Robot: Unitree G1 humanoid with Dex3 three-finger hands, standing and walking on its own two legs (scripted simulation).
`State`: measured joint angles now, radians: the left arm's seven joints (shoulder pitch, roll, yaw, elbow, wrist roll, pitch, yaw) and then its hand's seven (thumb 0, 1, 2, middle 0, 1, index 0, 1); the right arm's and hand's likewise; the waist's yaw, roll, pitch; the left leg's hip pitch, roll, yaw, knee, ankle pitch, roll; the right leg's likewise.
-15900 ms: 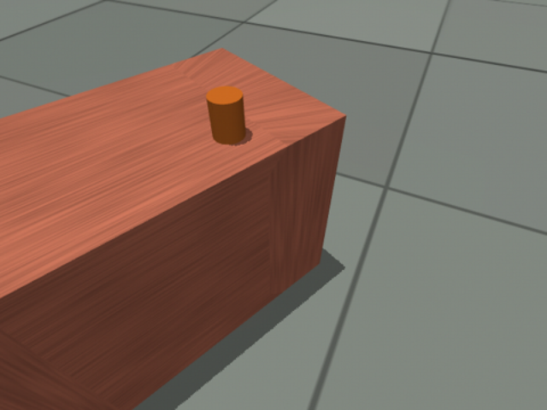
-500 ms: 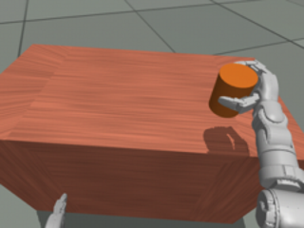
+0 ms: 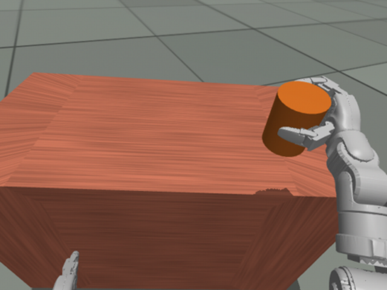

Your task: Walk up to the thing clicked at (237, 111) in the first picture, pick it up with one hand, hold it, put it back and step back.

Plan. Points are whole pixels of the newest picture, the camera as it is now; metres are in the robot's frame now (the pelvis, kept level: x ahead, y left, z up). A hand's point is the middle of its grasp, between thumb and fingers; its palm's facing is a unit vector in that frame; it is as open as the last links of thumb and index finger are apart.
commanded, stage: lift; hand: right
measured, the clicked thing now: (292, 120) +0.38 -0.15 +0.23
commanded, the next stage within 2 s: hold in 0.36 s
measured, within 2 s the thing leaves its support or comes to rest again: neither
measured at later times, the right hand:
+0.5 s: hand (314, 114) +0.35 -0.17 +0.27, palm faces +0.11 +0.99 -0.04, open 11.8 cm
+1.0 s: hand (326, 116) +0.33 -0.18 +0.28, palm faces +0.11 +0.99 -0.05, open 11.8 cm
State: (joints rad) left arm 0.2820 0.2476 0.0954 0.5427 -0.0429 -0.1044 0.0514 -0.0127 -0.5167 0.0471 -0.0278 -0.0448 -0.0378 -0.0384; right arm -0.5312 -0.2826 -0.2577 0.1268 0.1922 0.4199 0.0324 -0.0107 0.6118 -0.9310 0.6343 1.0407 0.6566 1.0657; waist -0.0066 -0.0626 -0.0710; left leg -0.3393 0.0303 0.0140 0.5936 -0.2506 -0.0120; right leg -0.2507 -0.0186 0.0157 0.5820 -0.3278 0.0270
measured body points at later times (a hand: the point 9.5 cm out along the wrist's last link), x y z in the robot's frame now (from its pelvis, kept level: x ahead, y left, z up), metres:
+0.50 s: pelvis -0.01 +0.00 +0.00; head -0.05 +0.04 +0.45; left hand +0.17 +0.26 -0.07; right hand +0.33 -0.22 +0.27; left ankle +0.04 +0.12 -0.73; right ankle -0.01 -0.14 -0.73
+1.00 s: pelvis +0.00 +0.00 +0.00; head -0.05 +0.04 +0.45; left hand +0.18 +0.24 -0.07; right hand +0.32 -0.23 +0.28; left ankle +0.04 +0.12 -0.73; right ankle -0.01 -0.14 -0.73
